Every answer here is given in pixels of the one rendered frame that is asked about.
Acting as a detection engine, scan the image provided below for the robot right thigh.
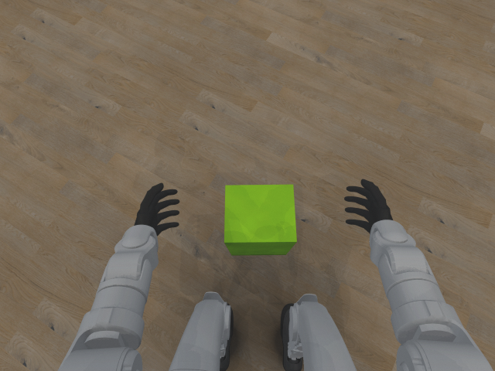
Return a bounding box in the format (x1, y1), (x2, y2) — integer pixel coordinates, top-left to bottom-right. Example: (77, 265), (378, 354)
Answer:
(289, 301), (357, 371)

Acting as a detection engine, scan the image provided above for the robot left forearm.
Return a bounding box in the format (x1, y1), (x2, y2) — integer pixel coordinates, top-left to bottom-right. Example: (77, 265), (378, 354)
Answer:
(58, 225), (159, 371)

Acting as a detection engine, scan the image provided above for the right robot shin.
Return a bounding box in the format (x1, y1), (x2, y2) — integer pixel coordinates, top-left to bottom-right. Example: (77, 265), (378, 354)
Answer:
(288, 294), (318, 359)

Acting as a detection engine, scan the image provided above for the right robot upper arm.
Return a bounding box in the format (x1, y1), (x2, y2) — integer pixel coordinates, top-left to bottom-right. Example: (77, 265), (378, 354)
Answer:
(396, 339), (491, 371)

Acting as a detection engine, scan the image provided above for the robot right forearm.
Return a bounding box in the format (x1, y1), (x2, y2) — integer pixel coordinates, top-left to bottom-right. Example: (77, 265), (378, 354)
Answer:
(370, 220), (493, 371)

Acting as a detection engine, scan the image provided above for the robot right hand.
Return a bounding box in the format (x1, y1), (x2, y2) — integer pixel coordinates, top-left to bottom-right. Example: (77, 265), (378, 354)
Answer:
(344, 179), (393, 233)

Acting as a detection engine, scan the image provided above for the robot left hand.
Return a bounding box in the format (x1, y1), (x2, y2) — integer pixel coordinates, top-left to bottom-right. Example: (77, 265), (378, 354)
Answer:
(134, 183), (179, 236)

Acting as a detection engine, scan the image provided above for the carton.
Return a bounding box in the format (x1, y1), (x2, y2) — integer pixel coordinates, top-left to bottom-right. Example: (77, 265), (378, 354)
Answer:
(224, 185), (297, 256)

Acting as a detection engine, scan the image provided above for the left robot upper arm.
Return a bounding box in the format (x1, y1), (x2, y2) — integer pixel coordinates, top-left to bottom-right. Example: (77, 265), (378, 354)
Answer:
(60, 347), (142, 371)

